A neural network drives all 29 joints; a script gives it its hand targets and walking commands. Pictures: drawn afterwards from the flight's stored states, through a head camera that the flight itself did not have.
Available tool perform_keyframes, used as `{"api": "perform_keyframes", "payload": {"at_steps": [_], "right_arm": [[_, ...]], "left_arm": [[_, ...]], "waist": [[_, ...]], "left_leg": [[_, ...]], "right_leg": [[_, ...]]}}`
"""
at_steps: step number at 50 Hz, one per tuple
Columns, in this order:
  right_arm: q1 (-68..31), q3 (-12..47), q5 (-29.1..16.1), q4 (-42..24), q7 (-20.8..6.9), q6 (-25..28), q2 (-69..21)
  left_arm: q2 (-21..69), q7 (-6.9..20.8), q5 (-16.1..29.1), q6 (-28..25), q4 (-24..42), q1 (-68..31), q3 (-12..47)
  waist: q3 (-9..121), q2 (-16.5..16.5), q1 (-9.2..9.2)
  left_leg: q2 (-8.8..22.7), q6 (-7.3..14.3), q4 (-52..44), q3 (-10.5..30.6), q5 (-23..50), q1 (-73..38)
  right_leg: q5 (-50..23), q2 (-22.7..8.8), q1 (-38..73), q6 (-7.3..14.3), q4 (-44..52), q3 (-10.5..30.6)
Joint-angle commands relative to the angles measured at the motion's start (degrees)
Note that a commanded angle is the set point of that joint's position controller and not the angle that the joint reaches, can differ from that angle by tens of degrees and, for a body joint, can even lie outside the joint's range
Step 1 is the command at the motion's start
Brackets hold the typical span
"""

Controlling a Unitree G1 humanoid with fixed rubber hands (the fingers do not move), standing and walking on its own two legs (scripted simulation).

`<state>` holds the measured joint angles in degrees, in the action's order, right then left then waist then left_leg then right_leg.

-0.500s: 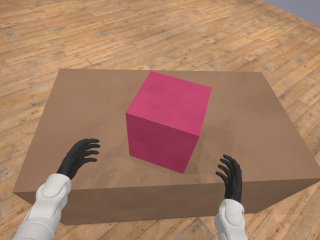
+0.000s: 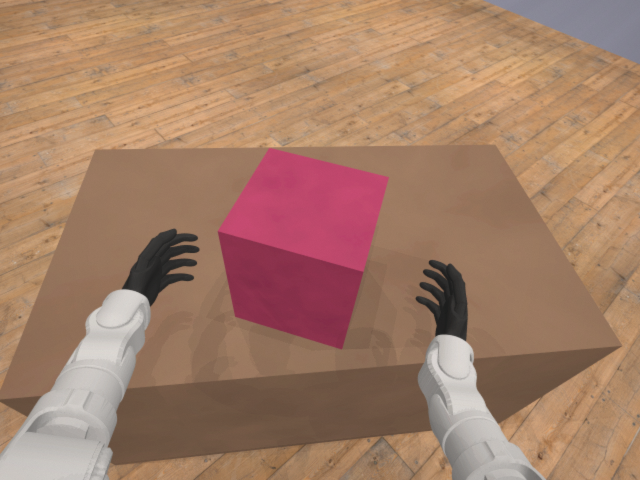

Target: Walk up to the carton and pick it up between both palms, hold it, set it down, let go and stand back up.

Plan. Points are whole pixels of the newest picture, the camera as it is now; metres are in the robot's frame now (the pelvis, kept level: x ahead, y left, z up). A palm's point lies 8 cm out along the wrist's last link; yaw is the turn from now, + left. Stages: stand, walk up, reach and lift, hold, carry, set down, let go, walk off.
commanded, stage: reach and lift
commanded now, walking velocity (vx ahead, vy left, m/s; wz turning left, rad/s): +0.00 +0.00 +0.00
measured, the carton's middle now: (306, 251) +0.49 -0.02 -0.08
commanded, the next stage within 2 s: none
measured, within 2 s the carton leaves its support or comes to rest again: neither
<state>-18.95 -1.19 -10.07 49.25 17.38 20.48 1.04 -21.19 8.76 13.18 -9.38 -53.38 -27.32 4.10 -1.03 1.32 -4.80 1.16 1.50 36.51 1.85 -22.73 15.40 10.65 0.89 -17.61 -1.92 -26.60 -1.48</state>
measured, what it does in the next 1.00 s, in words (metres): stands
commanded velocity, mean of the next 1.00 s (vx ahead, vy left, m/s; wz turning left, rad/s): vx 0.00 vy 0.00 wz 0.00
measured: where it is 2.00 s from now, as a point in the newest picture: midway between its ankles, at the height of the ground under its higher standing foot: outside the picture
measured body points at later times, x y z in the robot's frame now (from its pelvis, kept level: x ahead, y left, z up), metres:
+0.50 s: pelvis -0.02 -0.01 -0.01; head +0.03 +0.02 +0.44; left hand +0.44 +0.17 +0.04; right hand +0.35 -0.20 +0.04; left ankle -0.04 +0.09 -0.73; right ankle +0.03 -0.15 -0.73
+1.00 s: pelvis +0.00 -0.01 +0.00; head +0.05 +0.03 +0.44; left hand +0.49 +0.16 +0.09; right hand +0.41 -0.22 +0.09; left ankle -0.04 +0.09 -0.73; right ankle +0.03 -0.15 -0.73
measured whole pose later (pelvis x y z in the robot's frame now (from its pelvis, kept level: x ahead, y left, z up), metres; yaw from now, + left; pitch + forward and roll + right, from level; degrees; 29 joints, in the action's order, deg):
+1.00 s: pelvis +0.00 -0.01 +0.00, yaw +1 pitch +15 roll -3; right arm -50.0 -2.7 -15.6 65.6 14.9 8.2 4.2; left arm -23.8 5.8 18.1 -9.0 -85.9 -62.3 9.5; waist 9.8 0.1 -12.1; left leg 0.5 1.0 36.3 2.1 -19.9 31.1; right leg 8.8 -0.2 -33.2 -1.4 -27.2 -2.6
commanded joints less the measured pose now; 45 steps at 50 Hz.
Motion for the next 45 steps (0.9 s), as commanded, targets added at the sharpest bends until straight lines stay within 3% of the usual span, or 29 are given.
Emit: {"api": "perform_keyframes", "payload": {"at_steps": [1, 9, 14, 17, 25, 31, 45], "right_arm": [[-15.32, 0.73, -0.47, -4.77, 1.03, 0.17, 2.18], [-21.6, 2.25, -1.18, -4.58, 2.64, -1.52, -0.15], [-26.64, 1.33, -0.59, -4.66, 2.93, -2.81, -0.69], [-29.79, 0.0, -0.44, -3.46, 2.85, -3.65, -0.09], [-37.45, -3.32, -1.09, 2.81, 0.93, -5.94, 3.98], [-41.2, -2.97, -2.89, 7.22, -0.84, -7.44, 6.16], [-51.63, -1.85, -5.34, 8.2, -2.51, -10.03, 9.39]], "left_arm": [[-8.97, 0.25, -0.69, -0.67, 3.03, -20.21, -4.07], [-10.06, 0.88, -1.26, -0.07, -2.78, -28.01, -5.65], [-10.4, 0.2, -0.11, -0.67, -6.37, -33.89, -4.61], [-10.22, -0.56, 0.5, -1.03, -7.94, -37.86, -3.41], [-8.47, -2.59, 1.64, -1.33, -13.23, -46.01, 0.16], [-7.83, -2.86, 1.86, -1.07, -18.4, -48.73, 1.21], [-8.84, -2.92, 5.19, -1.56, -24.28, -58.62, 4.74]], "waist": [[19.39, 4.11, -1.09], [22.72, 1.34, -1.95], [26.02, 1.76, -2.87], [28.55, 3.97, -3.57], [33.33, 9.12, -5.3], [32.58, 8.31, -5.91], [39.07, 7.23, -7.68]], "left_leg": [[-0.3, -4.87, -4.48, -2.29, 26.01, 1.29], [-1.86, -2.84, -4.34, -4.24, 20.17, 6.43], [-2.06, -2.3, -4.55, -4.56, 15.34, 10.05], [-1.79, -2.92, -4.49, -4.26, 14.6, 10.25], [-0.59, -5.57, -3.66, -2.39, 19.84, 6.12], [-0.49, -5.92, -3.63, -1.65, 24.04, 5.13], [-1.46, -5.72, -2.45, -1.69, 30.67, 5.38]], "right_leg": [[-12.96, 0.31, 12.86, 3.61, -0.29, -0.16], [-16.0, -0.57, 13.93, 2.17, -1.46, 0.54], [-14.14, -0.9, 12.51, 2.02, -2.45, 0.32], [-12.94, -0.69, 10.04, 2.34, -2.78, -0.44], [-13.47, 1.01, 2.93, 3.28, -2.86, -3.28], [-16.2, 1.46, 2.93, 3.02, -2.73, -3.86], [-22.79, 0.69, 3.42, 2.98, -2.91, -3.25]]}}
